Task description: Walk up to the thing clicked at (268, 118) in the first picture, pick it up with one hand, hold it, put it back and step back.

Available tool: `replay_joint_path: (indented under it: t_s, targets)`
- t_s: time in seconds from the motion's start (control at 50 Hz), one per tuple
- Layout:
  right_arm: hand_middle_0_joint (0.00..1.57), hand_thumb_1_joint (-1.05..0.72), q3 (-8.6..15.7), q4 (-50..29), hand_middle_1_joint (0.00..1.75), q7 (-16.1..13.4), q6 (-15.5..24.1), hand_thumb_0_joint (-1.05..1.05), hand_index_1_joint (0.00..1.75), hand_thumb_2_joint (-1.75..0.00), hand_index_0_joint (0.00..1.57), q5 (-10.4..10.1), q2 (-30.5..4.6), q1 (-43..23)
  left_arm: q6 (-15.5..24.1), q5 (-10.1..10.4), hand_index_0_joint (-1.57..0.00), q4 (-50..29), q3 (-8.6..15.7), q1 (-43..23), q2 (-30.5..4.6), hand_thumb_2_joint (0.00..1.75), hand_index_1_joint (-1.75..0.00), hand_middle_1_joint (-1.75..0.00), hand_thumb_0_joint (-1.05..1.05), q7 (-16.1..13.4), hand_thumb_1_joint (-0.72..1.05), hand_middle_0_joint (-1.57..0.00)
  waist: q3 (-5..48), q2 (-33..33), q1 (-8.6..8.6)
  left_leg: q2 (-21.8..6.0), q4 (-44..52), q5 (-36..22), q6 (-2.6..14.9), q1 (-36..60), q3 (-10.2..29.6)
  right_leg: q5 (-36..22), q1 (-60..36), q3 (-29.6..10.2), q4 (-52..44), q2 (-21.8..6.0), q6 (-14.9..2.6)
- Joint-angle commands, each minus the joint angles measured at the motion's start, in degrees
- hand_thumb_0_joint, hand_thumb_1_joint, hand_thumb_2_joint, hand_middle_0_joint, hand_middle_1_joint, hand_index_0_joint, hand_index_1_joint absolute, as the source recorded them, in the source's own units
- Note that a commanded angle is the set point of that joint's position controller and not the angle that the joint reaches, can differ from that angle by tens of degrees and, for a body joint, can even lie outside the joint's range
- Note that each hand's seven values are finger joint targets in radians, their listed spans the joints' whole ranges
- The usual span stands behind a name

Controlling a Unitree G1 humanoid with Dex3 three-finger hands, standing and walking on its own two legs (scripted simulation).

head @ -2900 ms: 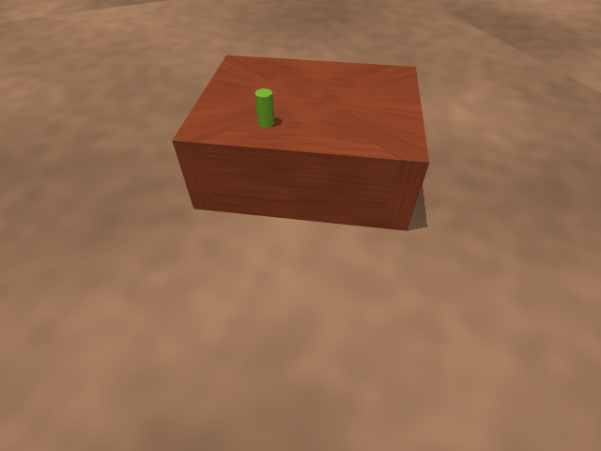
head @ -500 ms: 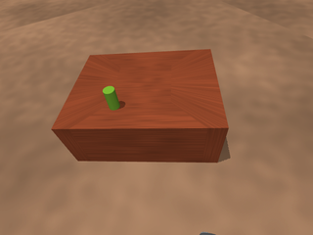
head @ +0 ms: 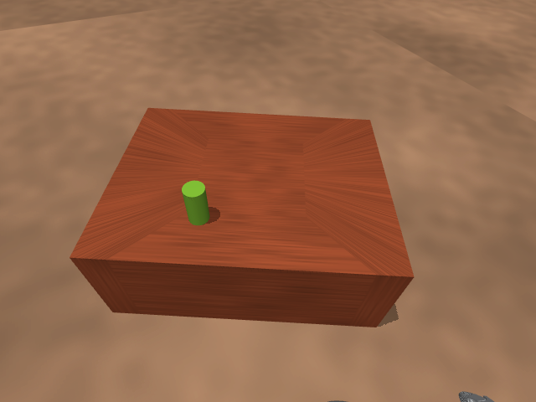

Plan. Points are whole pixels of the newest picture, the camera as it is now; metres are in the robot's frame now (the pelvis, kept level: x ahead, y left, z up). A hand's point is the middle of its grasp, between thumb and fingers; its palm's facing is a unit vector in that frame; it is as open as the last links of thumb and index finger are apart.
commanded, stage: walk up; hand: left
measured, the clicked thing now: (196, 203) +0.73 +0.24 -0.30
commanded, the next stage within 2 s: none
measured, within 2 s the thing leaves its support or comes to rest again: neither
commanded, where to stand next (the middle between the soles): +0.25 +0.05 m, yaw -2 degrees
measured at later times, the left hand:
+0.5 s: hand (74, 381) +0.18 +0.32 -0.10, palm faces -0.04 -0.88 -0.48, open 7.4 cm
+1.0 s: hand (77, 353) +0.25 +0.36 -0.17, palm faces -0.13 -0.93 -0.35, open 7.4 cm
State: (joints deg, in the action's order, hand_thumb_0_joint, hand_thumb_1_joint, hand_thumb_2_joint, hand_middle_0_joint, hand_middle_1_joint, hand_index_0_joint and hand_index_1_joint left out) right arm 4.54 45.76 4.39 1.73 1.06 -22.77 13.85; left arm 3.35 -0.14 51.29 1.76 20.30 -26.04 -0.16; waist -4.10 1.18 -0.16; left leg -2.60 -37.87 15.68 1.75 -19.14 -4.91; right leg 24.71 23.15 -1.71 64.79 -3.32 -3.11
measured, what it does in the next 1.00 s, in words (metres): walks ahead: right foot, then left foot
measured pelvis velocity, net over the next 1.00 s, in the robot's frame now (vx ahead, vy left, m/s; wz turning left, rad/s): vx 0.16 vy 0.09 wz -0.09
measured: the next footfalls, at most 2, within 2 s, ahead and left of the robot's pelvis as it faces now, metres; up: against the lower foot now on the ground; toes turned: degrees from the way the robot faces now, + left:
right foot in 0.30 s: +0.22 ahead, -0.10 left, +0.00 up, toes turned -7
left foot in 0.66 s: +0.25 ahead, +0.19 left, +0.00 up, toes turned -4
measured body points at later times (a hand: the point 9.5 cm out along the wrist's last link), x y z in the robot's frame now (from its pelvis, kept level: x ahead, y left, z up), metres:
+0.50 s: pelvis +0.12 +0.04 +0.01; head +0.13 +0.00 +0.45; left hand +0.19 +0.36 -0.07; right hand +0.18 -0.28 -0.13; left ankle +0.16 +0.18 -0.67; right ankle +0.18 -0.10 -0.72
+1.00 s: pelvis +0.16 +0.09 -0.01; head +0.21 +0.12 +0.44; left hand +0.25 +0.41 -0.15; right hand +0.21 -0.25 -0.10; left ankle +0.24 +0.22 -0.72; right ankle +0.14 -0.05 -0.70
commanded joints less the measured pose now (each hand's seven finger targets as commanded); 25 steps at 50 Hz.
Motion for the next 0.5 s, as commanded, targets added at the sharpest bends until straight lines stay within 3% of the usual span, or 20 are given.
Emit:
replay_joint_path:
  t_s: [0.0, 0.04, 0.1, 0.14, 0.18, 0.2, 0.24, 0.26, 0.28, 0.3, 0.32, 0.34, 0.36, 0.4, 0.48]
  targets:
    - [0.20, -0.90, 3.8, -3.3, 0.30, -1.5, 2.4, 0.00, 0.30, -0.90, 0.20, -1.0, -14.8, 2.8, 2.0, 0.9, -0.20, -2.2, 4.1, 5.5, -10.7, 0.90, -0.30, -0.30, 0.00, 0.1, 0.90, -0.20, -1.4, -11.0, -0.04, -11.2, 21.5, -2.8, 7.05, 5.6, 16.2, -5.8, 8.2, -1.1, -3.2, -2.2, 0.68]
    - [0.20, -0.90, 3.6, -4.1, 0.30, -1.6, 2.5, 0.00, 0.30, -0.90, 0.20, -0.8, -14.3, 3.2, 1.7, 0.6, -0.20, -2.4, 3.8, 5.0, -9.5, 0.90, -0.30, -0.30, 0.00, 0.3, 0.90, -0.20, 0.3, -11.5, 0.21, -11.1, 21.2, -4.8, 9.28, 8.4, 13.5, -6.3, 7.7, 0.8, -8.7, -2.2, 1.82]
    - [0.20, -0.90, 3.6, -4.5, 0.30, -1.6, 2.3, 0.00, 0.30, -0.90, 0.20, -0.1, -14.7, 5.2, 1.7, -0.1, -0.20, -4.4, 3.8, -0.1, -9.2, 0.90, -0.30, -0.30, 0.00, 0.7, 0.90, -0.20, -0.7, -10.0, 2.05, -12.5, 22.4, -2.9, 12.52, 9.6, 13.6, -4.9, 8.8, 2.8, -16.1, -2.3, 2.47]
    - [0.20, -0.90, 3.8, -4.8, 0.30, -1.4, 1.9, 0.00, 0.30, -0.90, 0.20, 0.2, -14.9, 6.2, 2.0, -0.3, -0.20, -5.1, 3.9, -2.1, -9.0, 0.90, -0.30, -0.30, 0.00, 0.7, 0.90, -0.20, -0.7, -8.8, 2.83, -13.3, 22.0, -4.3, 13.21, 9.0, 13.8, -6.2, 6.7, 3.6, -20.3, -2.2, 2.18]
    - [0.20, -0.90, 3.6, -5.6, 0.30, -1.2, 1.3, 0.00, 0.30, -0.90, 0.20, 0.5, -14.4, 5.0, 2.7, -0.1, -0.20, -4.9, 3.8, -1.5, -8.2, 0.90, -0.30, -0.30, 0.00, 0.4, 0.90, -0.20, 0.1, -8.5, 2.23, -11.8, 18.2, -10.9, 12.40, 8.5, 11.1, -8.5, 2.4, 4.9, -25.9, -0.7, 1.74]
    - [0.20, -0.90, 3.4, -6.1, 0.30, -1.2, 1.0, 0.00, 0.30, -0.90, 0.20, 0.5, -14.0, 4.2, 3.0, -0.1, -0.20, -4.6, 3.9, -0.4, -7.7, 0.90, -0.30, -0.30, 0.00, 0.2, 0.90, -0.20, 0.7, -8.1, 1.09, -11.3, 15.8, -13.2, 11.83, 7.0, 9.7, -11.1, -0.8, 5.4, -27.7, 0.0, 1.53]
    - [0.20, -0.90, 2.9, -7.2, 0.30, -1.0, 0.4, 0.00, 0.30, -0.90, 0.20, 0.1, -13.0, 2.8, 3.5, -0.1, -0.20, -2.7, 4.4, 4.9, -7.8, 0.90, -0.30, -0.30, 0.00, -0.4, 0.90, -0.20, 3.8, -3.7, -1.96, -8.3, 6.9, -13.5, 9.03, 3.8, 6.1, -18.2, -12.7, 7.6, -35.0, 2.8, 1.41]
    - [0.20, -0.90, 2.2, -7.8, 0.30, -0.9, 0.4, 0.00, 0.30, -0.90, 0.20, -0.2, -11.1, 3.3, 3.7, -0.3, -0.20, -2.2, 5.4, 8.2, -10.3, 0.90, -0.30, -0.30, 0.00, -1.1, 0.90, -0.20, 6.7, 0.1, -3.89, -5.2, -1.1, -14.9, 6.59, 1.4, 3.5, -18.2, -20.4, 5.8, -38.8, 2.5, 0.66]
    - [0.20, -0.90, 1.5, -8.5, 0.30, -0.8, 0.5, 0.00, 0.30, -0.90, 0.20, -0.4, -8.6, 4.6, 3.9, -0.8, -0.20, -1.8, 6.9, 12.2, -14.1, 0.90, -0.30, -0.30, 0.00, -1.8, 0.90, -0.20, 9.2, 8.7, -6.17, -0.7, -14.2, -6.5, 3.59, -6.2, 1.0, -10.7, -27.3, -7.5, -43.6, -5.6, -2.21]
    - [0.20, -0.90, 0.9, -8.3, 0.30, -0.8, -0.1, 0.00, 0.30, -0.90, 0.20, -0.3, -7.5, 7.9, 4.0, -0.9, -0.20, -3.7, 7.4, 11.1, -17.6, 0.90, -0.30, -0.30, 0.00, -2.2, 0.90, -0.20, 9.4, 13.4, -4.17, 4.8, -21.9, 14.8, 0.53, -17.3, 2.8, -7.3, -31.4, -31.3, -47.8, -20.3, -7.35]
    - [0.20, -0.90, 2.5, -7.0, 0.30, -1.4, -1.3, 0.00, 0.30, -0.90, 0.20, 0.5, -13.6, 7.3, 3.3, -0.3, -0.20, -4.7, 6.9, 6.8, -17.5, 0.90, -0.30, -0.30, 0.00, -2.3, 0.90, -0.20, 6.9, 4.1, -3.55, 0.6, -25.9, 16.7, 0.18, -18.1, 7.6, 1.7, -25.8, -34.0, -48.1, -23.8, -13.03]
    - [0.20, -0.90, 3.0, -6.7, 0.30, -1.7, -1.7, 0.00, 0.30, -0.90, 0.20, 0.7, -14.6, 5.8, 3.1, 0.0, -0.20, -5.4, 7.0, 4.7, -18.0, 0.90, -0.30, -0.30, 0.00, -2.4, 0.90, -0.20, 3.3, 5.1, -3.17, -1.3, -27.4, 18.3, -0.02, -19.6, 9.0, 4.9, -20.7, -34.5, -48.8, -24.9, -16.04]
    - [0.20, -0.90, 3.2, -5.9, 0.30, -1.6, -1.8, 0.00, 0.30, -0.90, 0.20, 0.7, -14.4, 4.6, 3.2, 0.2, -0.20, -5.7, 6.6, 3.2, -16.2, 0.90, -0.30, -0.30, 0.00, -2.3, 0.90, -0.20, -0.2, 2.4, -2.71, -2.6, -27.6, 15.9, -0.46, -19.7, 11.0, 4.6, -16.1, -28.5, -49.8, -22.3, -14.64]
    - [0.20, -0.90, 3.2, -3.3, 0.30, -1.3, -1.9, 0.00, 0.30, -0.90, 0.20, 0.0, -13.6, 7.9, 3.3, 0.1, -0.20, -6.5, 5.4, 0.4, -13.6, 0.90, -0.30, -0.30, 0.00, -2.2, 0.90, -0.20, -0.9, 2.7, -0.47, -2.1, -24.6, 9.2, -0.73, -15.1, 10.6, 1.4, -11.9, -16.2, -49.3, -14.6, -9.59]
    - [0.20, -0.90, 2.3, -0.8, 0.30, -1.4, -1.8, 0.00, 0.30, -0.90, 0.20, -0.6, -10.3, 8.9, 2.7, -1.2, -0.20, -7.2, 4.8, -3.7, -12.8, 0.90, -0.30, -0.30, 0.00, -1.0, 0.90, -0.20, -1.2, 10.5, 0.42, -0.9, -14.8, 5.4, -1.80, -6.7, 5.4, -7.6, -2.1, -4.3, -47.0, -9.7, -8.23]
